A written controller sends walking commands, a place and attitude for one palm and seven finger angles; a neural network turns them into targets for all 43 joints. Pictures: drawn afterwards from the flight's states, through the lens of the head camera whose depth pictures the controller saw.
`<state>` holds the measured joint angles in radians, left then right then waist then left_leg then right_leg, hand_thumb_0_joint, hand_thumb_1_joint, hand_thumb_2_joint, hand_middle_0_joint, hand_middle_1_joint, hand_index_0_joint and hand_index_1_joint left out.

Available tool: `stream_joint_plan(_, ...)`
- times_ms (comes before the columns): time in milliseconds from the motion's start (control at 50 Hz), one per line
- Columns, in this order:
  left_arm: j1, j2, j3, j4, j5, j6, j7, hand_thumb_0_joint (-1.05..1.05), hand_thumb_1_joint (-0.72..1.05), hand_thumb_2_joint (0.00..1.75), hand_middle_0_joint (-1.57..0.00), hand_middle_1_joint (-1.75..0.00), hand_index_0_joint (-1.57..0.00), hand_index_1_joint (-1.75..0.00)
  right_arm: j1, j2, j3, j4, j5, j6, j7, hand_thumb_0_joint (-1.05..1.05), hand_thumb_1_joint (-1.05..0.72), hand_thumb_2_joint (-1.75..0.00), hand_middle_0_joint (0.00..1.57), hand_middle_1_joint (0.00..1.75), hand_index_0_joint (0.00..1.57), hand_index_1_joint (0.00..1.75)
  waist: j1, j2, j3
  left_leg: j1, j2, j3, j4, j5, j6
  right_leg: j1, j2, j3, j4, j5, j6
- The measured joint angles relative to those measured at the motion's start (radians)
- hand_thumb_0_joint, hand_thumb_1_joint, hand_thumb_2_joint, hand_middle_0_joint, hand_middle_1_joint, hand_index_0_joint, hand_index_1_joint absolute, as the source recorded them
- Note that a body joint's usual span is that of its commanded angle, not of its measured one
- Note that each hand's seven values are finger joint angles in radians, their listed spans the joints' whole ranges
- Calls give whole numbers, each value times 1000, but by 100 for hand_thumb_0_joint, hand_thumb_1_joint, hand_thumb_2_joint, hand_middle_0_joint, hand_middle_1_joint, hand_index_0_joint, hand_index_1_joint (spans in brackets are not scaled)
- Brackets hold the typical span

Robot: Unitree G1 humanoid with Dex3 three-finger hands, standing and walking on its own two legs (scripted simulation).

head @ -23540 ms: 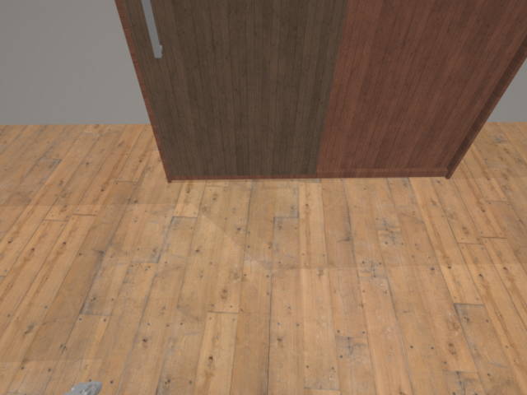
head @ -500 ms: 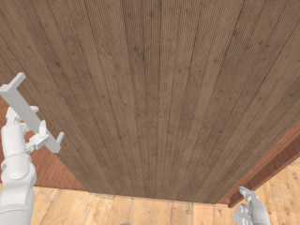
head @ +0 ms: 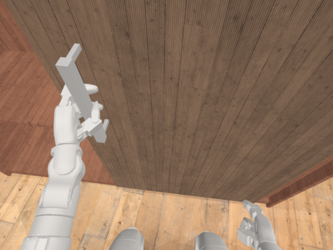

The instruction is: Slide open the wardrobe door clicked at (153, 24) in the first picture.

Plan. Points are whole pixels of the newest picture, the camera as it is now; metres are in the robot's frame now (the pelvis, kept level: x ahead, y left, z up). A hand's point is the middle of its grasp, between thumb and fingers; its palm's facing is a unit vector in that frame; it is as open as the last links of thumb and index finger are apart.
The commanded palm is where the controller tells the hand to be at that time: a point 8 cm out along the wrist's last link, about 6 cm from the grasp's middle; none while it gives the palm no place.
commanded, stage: stop walking and hold the door there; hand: left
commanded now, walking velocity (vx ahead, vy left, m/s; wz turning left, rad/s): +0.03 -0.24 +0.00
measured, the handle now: (90, 102) +0.40 +0.22 +0.10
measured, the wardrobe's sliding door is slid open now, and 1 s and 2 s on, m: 0.67 0.67 0.67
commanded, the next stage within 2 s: loosen the grip on the handle in 0.62 s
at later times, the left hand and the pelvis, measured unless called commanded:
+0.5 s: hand (96, 120) +0.34 +0.19 +0.11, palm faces +0.19 -0.97 -0.12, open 5.9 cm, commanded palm +0.31 +0.20 +0.10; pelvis -0.01 +0.04 +0.02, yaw -2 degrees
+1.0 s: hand (94, 120) +0.35 +0.19 +0.11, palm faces +0.23 -0.97 -0.10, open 9.9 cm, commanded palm +0.31 +0.23 +0.10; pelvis -0.01 +0.02 +0.01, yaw -2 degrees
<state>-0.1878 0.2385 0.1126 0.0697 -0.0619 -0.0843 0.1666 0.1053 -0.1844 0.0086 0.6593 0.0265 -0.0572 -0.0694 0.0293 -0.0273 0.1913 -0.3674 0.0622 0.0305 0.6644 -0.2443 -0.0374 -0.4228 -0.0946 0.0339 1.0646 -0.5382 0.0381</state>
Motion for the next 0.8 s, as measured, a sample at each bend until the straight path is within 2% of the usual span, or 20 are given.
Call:
stream_joint_plan(60,-13,-16,-9,6,1,23,-1,-3,74,82,-40,-138,-26,-135,25,34,30,-11,-5,-15,12,2,-91,-90,20,30,20,30,9,13,0,14,9,0,-53,32,-2,32,71,-60,-122,25,-8)
stream_joint_plan(120,-22,-19,-11,24,-8,32,-5,-3,75,81,-39,-136,-26,-136,51,49,60,-30,-9,-23,22,2,-91,-90,20,30,20,30,25,20,-13,9,11,18,-58,38,-1,122,109,-93,-373,135,-21)
stream_joint_plan(140,-23,-21,-6,31,-8,29,-6,-3,75,81,-39,-135,-25,-136,50,47,67,-32,-11,-22,24,2,-91,-90,20,30,20,30,27,27,-13,5,15,24,-47,32,-1,135,116,-90,-420,211,-53)
stream_joint_plan(180,-16,-27,3,48,-13,21,-6,-3,75,81,-39,-134,-26,-137,39,38,75,-21,-11,-15,21,2,-90,-90,20,30,20,30,8,50,-14,4,18,21,-39,13,0,139,123,-91,-430,240,-86)
stream_joint_plan(240,-9,-34,-11,77,-14,13,-14,-3,74,80,-40,-133,-27,-138,52,18,68,-10,-10,-9,10,2,-90,-90,20,30,20,30,-8,52,-42,17,-8,7,-41,-36,12,143,109,-89,-442,232,-80)
stream_joint_plan(280,-16,-38,-31,97,-8,12,-18,-3,74,80,-40,-134,-28,-138,58,1,60,0,-11,-6,-1,2,-90,-90,20,30,20,30,-5,40,-50,43,-20,17,-84,54,23,154,96,-81,-444,230,-65)
stream_joint_plan(360,-28,-49,-68,151,-1,4,-9,-2,74,79,-38,-135,-29,-139,70,-23,40,-1,-12,10,-13,2,-91,-90,20,30,20,30,14,26,-85,67,-28,41,-121,45,42,161,89,-56,-450,196,-41)
stream_joint_plan(420,-37,-56,-85,176,0,3,2,-2,75,79,-37,-135,-28,-140,73,-28,33,-14,-11,13,-16,2,-91,-90,20,30,20,30,17,27,-102,70,-32,39,-147,61,47,175,89,-44,-463,187,-39)
stream_joint_plan(480,-45,-58,-89,195,1,4,11,-2,76,79,-35,-134,-26,-140,68,-23,35,-22,-13,9,-13,2,-91,-90,20,30,20,30,28,25,-111,70,-30,45,-153,66,44,195,86,-40,-512,261,-38)
stream_joint_plan(720,-22,-58,-83,263,-15,-22,7,-1,76,80,-33,-130,-24,-140,78,-21,36,-3,-11,29,-21,2,-91,-90,20,30,20,30,28,58,-164,84,-14,41,-175,66,30,218,103,-44,-551,256,-47)
stream_joint_plan(760,-52,-30,-43,299,34,-27,-64,-2,71,79,-35,-130,-25,-140,69,-12,16,11,-20,15,-6,2,-91,-90,20,30,20,30,29,46,-156,85,-7,47,-178,69,31,215,110,-38,-555,264,-52)
stream_joint_plan(800,-103,-21,-9,362,10,12,-103,-3,65,78,-37,-131,-28,-140,82,-7,-1,23,1,-24,16,2,-91,-90,20,30,20,30,12,17,-179,72,-20,37,-198,92,18,191,98,-49,-538,259,-57)
